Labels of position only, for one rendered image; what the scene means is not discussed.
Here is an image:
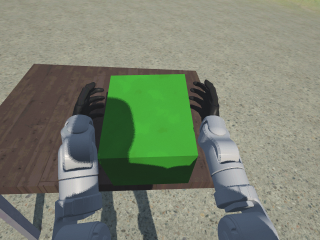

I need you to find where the robot right hand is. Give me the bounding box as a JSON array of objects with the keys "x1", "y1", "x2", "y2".
[{"x1": 189, "y1": 79, "x2": 220, "y2": 122}]

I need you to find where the robot left hand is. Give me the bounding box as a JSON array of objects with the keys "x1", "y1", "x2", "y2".
[{"x1": 72, "y1": 82, "x2": 105, "y2": 119}]

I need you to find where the robot right forearm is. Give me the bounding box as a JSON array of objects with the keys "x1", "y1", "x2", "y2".
[{"x1": 197, "y1": 115, "x2": 280, "y2": 240}]

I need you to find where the table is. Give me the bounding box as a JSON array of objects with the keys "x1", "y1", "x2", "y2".
[{"x1": 0, "y1": 64, "x2": 215, "y2": 240}]

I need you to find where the carton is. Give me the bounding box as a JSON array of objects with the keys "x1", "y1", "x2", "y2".
[{"x1": 97, "y1": 74, "x2": 198, "y2": 186}]

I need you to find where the right robot upper arm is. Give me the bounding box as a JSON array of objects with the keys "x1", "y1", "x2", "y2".
[{"x1": 217, "y1": 211, "x2": 279, "y2": 240}]

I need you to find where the left robot upper arm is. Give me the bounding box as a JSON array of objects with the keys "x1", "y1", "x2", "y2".
[{"x1": 54, "y1": 221, "x2": 111, "y2": 240}]

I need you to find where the robot left forearm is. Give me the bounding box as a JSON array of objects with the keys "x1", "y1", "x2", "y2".
[{"x1": 51, "y1": 114, "x2": 103, "y2": 240}]

